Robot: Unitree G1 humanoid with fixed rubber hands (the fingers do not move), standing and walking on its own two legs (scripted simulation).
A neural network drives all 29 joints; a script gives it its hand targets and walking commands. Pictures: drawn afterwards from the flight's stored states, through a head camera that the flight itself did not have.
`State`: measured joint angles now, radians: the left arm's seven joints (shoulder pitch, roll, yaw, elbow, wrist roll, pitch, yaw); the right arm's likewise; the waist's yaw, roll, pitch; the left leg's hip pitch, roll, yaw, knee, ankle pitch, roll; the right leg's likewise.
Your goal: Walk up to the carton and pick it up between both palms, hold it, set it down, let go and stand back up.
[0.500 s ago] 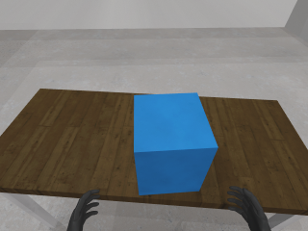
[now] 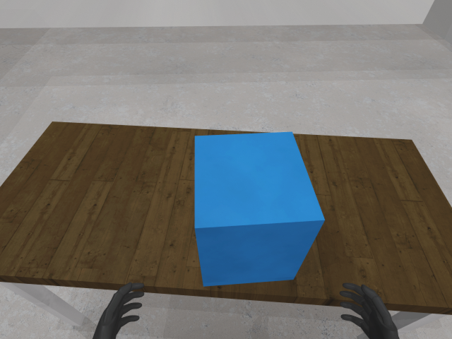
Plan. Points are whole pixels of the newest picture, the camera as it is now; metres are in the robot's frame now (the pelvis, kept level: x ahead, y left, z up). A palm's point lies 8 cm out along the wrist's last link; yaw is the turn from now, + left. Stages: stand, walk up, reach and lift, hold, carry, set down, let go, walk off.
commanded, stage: set down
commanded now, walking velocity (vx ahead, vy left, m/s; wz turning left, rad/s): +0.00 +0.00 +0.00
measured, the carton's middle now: (246, 211) +0.38 +0.00 -0.01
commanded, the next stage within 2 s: let go in 0.70 s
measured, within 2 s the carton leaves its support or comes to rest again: neither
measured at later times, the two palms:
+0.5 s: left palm (107, 334) +0.15 +0.23 -0.07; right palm out of the picture +0.15 -0.23 -0.07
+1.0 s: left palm (108, 323) +0.17 +0.24 -0.07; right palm out of the picture +0.17 -0.23 -0.07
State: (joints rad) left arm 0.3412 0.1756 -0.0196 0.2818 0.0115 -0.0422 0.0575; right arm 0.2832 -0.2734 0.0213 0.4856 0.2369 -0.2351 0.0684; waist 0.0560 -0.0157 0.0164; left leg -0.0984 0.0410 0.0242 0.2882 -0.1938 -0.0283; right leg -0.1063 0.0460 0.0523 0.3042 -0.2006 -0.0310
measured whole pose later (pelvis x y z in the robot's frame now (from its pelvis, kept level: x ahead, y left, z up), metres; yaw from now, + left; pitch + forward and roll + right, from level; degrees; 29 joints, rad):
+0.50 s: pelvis +0.00 +0.00 +0.00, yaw +0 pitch +0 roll +0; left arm 0.26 0.20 -0.02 0.39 0.01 0.07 0.02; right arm 0.27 -0.27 0.03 0.62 0.16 -0.26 0.03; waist 0.05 -0.02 0.03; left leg -0.10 0.04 0.02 0.30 -0.21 -0.03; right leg -0.10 0.05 0.05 0.30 -0.20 -0.03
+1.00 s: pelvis +0.01 +0.01 +0.00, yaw +0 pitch +0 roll -1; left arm 0.21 0.21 -0.02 0.43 0.01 0.08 0.00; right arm 0.19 -0.26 0.03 0.71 0.14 -0.25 0.02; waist 0.05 -0.02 0.06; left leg -0.10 0.04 0.02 0.34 -0.24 -0.03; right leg -0.08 0.04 0.05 0.30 -0.22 -0.02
